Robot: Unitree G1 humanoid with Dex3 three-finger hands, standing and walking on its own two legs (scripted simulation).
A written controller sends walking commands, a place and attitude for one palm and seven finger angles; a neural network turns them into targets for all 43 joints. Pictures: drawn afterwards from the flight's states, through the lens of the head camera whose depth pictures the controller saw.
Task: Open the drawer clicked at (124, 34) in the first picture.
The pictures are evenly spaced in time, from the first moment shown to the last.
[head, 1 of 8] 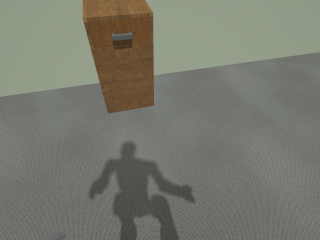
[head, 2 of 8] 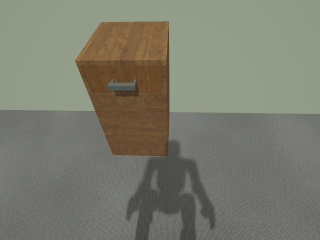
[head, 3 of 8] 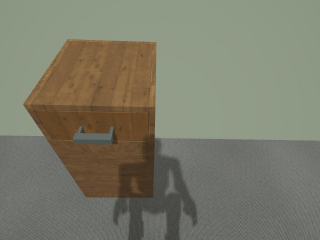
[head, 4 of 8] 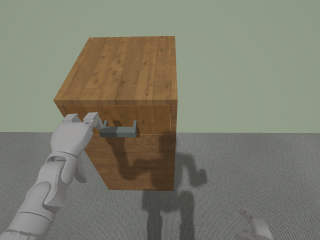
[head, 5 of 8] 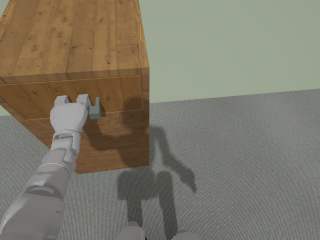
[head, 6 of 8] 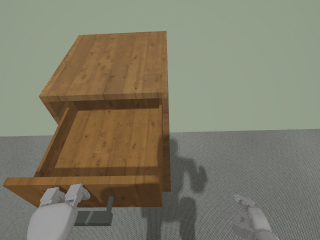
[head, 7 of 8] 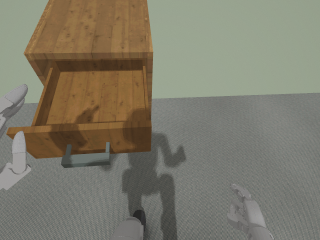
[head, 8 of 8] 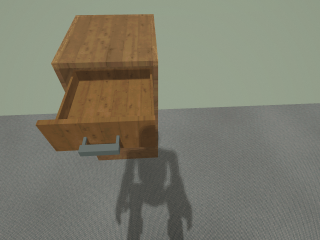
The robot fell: no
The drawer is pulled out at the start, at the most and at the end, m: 0.00 0.30 0.29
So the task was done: yes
